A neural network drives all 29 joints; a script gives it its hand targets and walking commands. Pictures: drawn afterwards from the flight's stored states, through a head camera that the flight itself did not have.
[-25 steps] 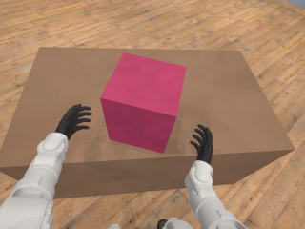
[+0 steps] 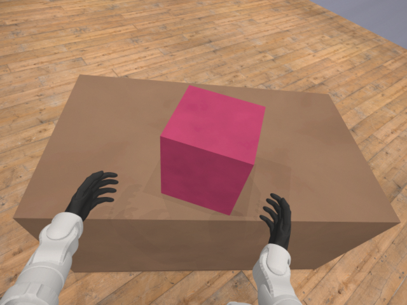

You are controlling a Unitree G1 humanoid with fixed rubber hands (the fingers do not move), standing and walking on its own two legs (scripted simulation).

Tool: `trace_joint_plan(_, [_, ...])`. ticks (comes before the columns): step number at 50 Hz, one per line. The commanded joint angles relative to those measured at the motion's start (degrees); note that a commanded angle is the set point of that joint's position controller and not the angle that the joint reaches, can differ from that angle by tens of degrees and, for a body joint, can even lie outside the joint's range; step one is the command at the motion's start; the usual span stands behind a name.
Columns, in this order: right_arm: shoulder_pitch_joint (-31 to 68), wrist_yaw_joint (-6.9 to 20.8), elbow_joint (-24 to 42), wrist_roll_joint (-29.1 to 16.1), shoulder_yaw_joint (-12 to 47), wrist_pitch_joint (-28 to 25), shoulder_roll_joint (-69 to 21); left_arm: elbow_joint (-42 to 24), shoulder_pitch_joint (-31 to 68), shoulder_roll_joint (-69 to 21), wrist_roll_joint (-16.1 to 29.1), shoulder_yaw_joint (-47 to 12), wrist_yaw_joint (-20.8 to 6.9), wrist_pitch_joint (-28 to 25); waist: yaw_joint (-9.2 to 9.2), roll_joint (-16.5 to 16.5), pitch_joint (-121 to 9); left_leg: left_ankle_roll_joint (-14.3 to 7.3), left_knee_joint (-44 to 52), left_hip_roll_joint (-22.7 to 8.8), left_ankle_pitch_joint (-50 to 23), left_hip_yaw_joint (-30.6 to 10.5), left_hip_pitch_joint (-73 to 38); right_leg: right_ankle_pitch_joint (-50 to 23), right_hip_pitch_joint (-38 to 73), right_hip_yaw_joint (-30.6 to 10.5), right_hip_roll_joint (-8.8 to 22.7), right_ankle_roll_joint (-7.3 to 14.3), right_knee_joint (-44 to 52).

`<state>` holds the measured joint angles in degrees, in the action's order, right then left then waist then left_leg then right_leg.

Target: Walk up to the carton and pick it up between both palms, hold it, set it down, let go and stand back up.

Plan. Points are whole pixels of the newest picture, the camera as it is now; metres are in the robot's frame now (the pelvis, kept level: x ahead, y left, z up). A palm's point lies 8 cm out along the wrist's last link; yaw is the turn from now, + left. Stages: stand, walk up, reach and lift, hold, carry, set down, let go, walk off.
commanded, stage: set down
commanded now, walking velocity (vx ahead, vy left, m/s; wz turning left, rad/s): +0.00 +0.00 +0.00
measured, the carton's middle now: (210, 152) +0.50 -0.05 -0.06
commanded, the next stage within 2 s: let go in 1.32 s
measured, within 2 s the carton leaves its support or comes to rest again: neither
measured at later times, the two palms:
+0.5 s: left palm (77, 232) +0.26 +0.23 -0.02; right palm (287, 247) +0.23 -0.18 -0.03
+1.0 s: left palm (92, 252) +0.23 +0.20 -0.03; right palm (313, 259) +0.21 -0.24 -0.04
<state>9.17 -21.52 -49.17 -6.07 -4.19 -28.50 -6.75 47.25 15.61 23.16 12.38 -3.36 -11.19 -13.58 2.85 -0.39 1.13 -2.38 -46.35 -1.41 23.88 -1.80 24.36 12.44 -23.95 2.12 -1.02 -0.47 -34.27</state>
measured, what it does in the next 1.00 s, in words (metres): shifts its weight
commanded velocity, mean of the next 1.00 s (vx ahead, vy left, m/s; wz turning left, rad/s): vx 0.00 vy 0.00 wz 0.00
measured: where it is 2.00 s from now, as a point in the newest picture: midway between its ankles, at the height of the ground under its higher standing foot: outside the picture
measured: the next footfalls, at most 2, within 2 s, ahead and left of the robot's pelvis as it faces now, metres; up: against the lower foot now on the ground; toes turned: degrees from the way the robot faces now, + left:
none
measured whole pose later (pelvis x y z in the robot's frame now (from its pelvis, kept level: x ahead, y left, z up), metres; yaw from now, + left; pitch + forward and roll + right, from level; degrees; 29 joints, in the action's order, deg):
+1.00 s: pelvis +0.05 -0.04 +0.03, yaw +1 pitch -5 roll -1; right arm -10.3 -7.5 -41.4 -2.7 0.0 -19.1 4.5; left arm 35.7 -7.0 16.1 4.4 0.3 -7.3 -4.2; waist 0.3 0.2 4.8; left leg 0.7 -24.0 -1.8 17.6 -1.1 0.9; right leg 11.4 -4.3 0.3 -1.6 0.3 -21.2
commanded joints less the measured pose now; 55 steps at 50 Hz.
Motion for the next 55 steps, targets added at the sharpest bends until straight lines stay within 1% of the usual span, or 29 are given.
trace_joint_plan(1, [8.1,1.5,7.5,0.2,0.3,-1.2,2.5,-9.6,11.3,8.2,1.1,1.7,0.6,-2.2,0.54,11.1,-12.7,6.5,12.7,-2.5,-12.2,-2.5,-3.1,2.4,10.5,-1.4,0.4,4.3,3.4])
trace_joint_plan(4, [6.3,2.2,7.7,0.1,0.3,-0.6,3.2,-10.7,8.9,7.8,1.2,1.0,0.7,-1.9,0.73,11.3,-11.2,7.1,13.6,-2.6,-13.0,-3.0,-4.2,2.4,11.8,-1.6,0.4,4.2,3.9])
trace_joint_plan(6, [4.9,2.8,8.0,0.0,0.4,-0.3,3.8,-11.7,6.7,7.2,1.1,0.6,0.8,-1.6,0.66,11.3,-10.1,7.5,14.2,-2.8,-14.8,-3.4,-5.5,2.0,12.6,-1.5,0.3,4.1,4.4])
trace_joint_plan(10, [1.2,4.5,7.6,-0.1,0.5,-0.5,5.5,-13.9,1.2,5.4,-0.1,0.5,1.1,-0.6,0.36,11.3,-8.9,8.9,14.8,-3.1,-23.1,-3.9,-10.3,0.1,13.5,-1.4,-0.2,4.1,6.3])
trace_joint_plan(15, [-2.7,7.1,7.9,0.8,0.1,-1.4,8.0,-17.5,-5.2,3.0,-2.0,0.6,1.9,0.4,0.27,10.2,-7.8,10.3,15.5,-3.1,-33.4,-4.0,-15.3,-2.9,15.1,-1.3,-0.8,3.8,8.9])
trace_joint_plan(18, [-4.4,8.4,8.1,1.3,0.0,-1.9,9.0,-18.9,-7.8,2.0,-2.9,0.9,2.3,0.6,0.22,8.9,-6.9,10.5,16.3,-2.8,-36.5,-3.6,-16.7,-5.0,16.8,-1.5,-0.9,3.6,10.3])
trace_joint_plan(20, [-5.7,9.2,8.5,1.5,0.2,-1.8,9.2,-19.5,-9.0,1.9,-3.3,1.3,2.5,0.4,-0.02,7.9,-6.3,10.0,17.1,-2.3,-35.8,-3.0,-16.6,-5.8,18.3,-1.8,-0.7,3.5,11.0])
trace_joint_plan(22, [-6.7,9.7,9.2,1.6,0.4,-1.5,9.1,-19.7,-9.5,2.0,-3.4,1.7,2.7,0.1,-0.12,6.6,-5.5,9.2,18.1,-1.8,-32.9,-2.2,-15.5,-6.2,19.9,-2.2,-0.5,3.5,11.4])
trace_joint_plan(23, [-7.1,10.2,9.5,1.6,0.7,-1.2,9.2,-19.6,-10.0,1.9,-3.5,1.9,2.9,0.1,-0.54,6.3,-5.2,8.9,18.6,-1.6,-31.4,-1.8,-15.1,-6.1,20.6,-2.3,-0.4,3.6,11.5])
trace_joint_plan(24, [-7.6,10.4,9.4,1.7,0.6,-0.7,9.3,-19.2,-10.0,1.9,-3.6,1.8,3.1,0.1,-0.24,6.0,-4.7,8.5,19.3,-1.5,-29.5,-1.5,-14.6,-5.9,21.2,-2.4,-0.3,3.5,11.7])
trace_joint_plan(25, [-7.8,10.8,9.5,1.8,0.8,-0.3,9.4,-19.1,-10.2,1.8,-3.7,2.0,3.3,0.2,-0.63,5.8,-4.3,8.2,19.8,-1.3,-28.1,-1.1,-14.2,-5.6,21.7,-2.5,-0.1,3.6,11.8])
trace_joint_plan(26, [-8.1,11.0,9.5,1.8,0.9,0.2,9.5,-19.0,-10.3,1.8,-3.8,1.9,3.4,0.4,-0.53,5.7,-4.2,8.0,20.2,-1.2,-26.9,-0.8,-14.1,-5.5,22.2,-2.6,0.0,3.6,11.9])
trace_joint_plan(27, [-8.7,11.4,9.4,1.7,1.0,0.7,9.7,-19.0,-10.7,1.6,-4.0,2.0,3.7,0.7,-0.83,6.0,-3.9,7.9,20.7,-1.1,-26.4,-0.5,-14.3,-5.4,22.5,-2.6,0.0,3.8,12.1])
trace_joint_plan(29, [-9.3,11.9,9.1,1.7,1.0,1.6,10.4,-18.6,-11.5,1.2,-4.4,2.0,4.0,1.5,-0.82,6.6,-3.6,7.9,21.4,-1.1,-26.6,-0.1,-15.1,-5.4,22.9,-2.6,0.0,3.9,12.5])
trace_joint_plan(31, [-10.1,12.3,8.9,1.6,1.1,2.3,11.1,-18.7,-12.9,0.6,-5.0,2.0,4.3,2.4,-0.86,7.1,-3.7,8.1,21.7,-1.0,-28.4,0.4,-16.5,-6.5,23.3,-2.6,-0.1,4.0,13.1])
trace_joint_plan(34, [-11.5,12.8,9.2,1.5,1.6,3.2,11.7,-18.5,-14.6,0.3,-5.9,2.8,4.3,3.8,-1.05,6.7,-3.4,7.8,22.1,-0.4,-29.7,1.4,-17.4,-9.2,24.6,-2.8,0.1,3.8,13.9])
trace_joint_plan(39, [-13.5,13.4,10.2,2.1,2.7,5.0,12.5,-18.0,-16.6,0.3,-7.0,4.3,4.2,5.8,-1.76,4.3,-2.6,6.6,23.4,0.6,-28.1,3.0,-17.2,-13.4,26.5,-2.9,0.6,3.2,14.5])
trace_joint_plan(43, [-14.8,13.7,12.1,2.8,3.7,6.4,12.8,-17.6,-17.4,0.3,-7.6,5.7,4.0,7.1,-2.47,1.7,-1.7,5.3,24.5,1.4,-24.1,4.2,-16.2,-15.5,27.5,-3.4,1.4,2.3,14.8])
trace_joint_plan(46, [-15.3,14.0,13.2,3.4,4.0,7.5,13.2,-17.7,-17.5,0.3,-7.9,6.2,4.0,7.8,-2.83,0.6,-1.5,4.5,25.3,1.7,-21.6,4.9,-15.7,-15.0,28.0,-3.6,1.8,1.8,15.0])
trace_joint_plan(48, [-15.8,14.1,13.5,3.8,3.9,8.3,13.1,-17.6,-17.5,0.3,-7.9,6.3,4.0,8.3,-2.73,0.1,-1.0,4.1,25.7,1.8,-19.8,5.2,-15.3,-14.3,28.0,-3.8,2.1,1.6,15.2])
trace_joint_plan(49, [-15.8,14.2,13.7,3.9,3.9,8.7,13.3,-17.9,-17.5,0.2,-8.0,6.4,4.1,8.6,-2.92,0.3,-1.0,4.0,26.0,1.8,-19.2,5.3,-15.2,-13.6,27.9,-3.7,2.1,1.6,15.2])
trace_joint_plan(51, [-15.8,14.5,13.9,4.3,3.6,9.5,13.5,-18.2,-17.4,0.0,-8.1,6.3,4.4,9.3,-2.74,0.2,-0.8,3.8,26.3,1.8,-18.1,5.6,-15.0,-12.1,27.8,-3.8,2.1,1.6,15.4])
trace_joint_plan(55, [-15.6,15.3,14.1,4.8,2.7,11.0,14.4,-19.5,-17.7,-0.4,-8.2,5.6,5.4,10.5,-2.57,1.2,-1.1,3.9,26.8,1.5,-17.8,5.8,-14.8,-9.2,27.5,-3.4,1.7,1.9,15.5])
